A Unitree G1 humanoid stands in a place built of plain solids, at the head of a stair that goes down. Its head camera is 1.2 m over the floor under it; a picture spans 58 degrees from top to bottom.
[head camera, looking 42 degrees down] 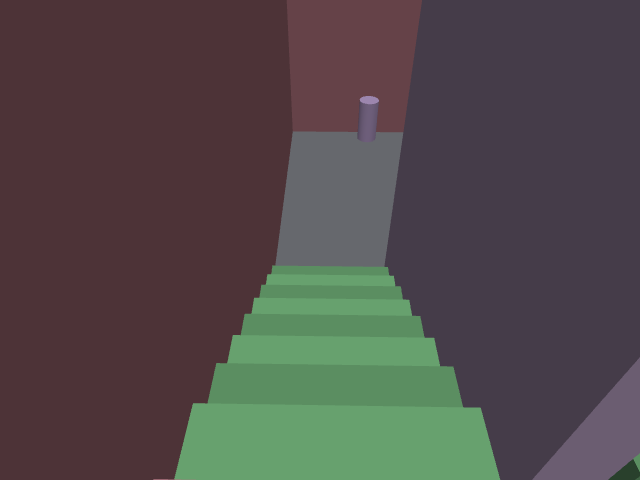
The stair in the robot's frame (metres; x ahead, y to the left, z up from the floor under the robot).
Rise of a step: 0.17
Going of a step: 0.26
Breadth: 0.96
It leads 1 degrees to the right of straight ahead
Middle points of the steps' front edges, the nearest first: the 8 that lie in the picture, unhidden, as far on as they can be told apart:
0.70 -0.05 -0.17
0.96 -0.06 -0.34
1.22 -0.06 -0.51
1.47 -0.07 -0.67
1.73 -0.07 -0.84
1.99 -0.07 -1.01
2.25 -0.08 -1.18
2.51 -0.08 -1.35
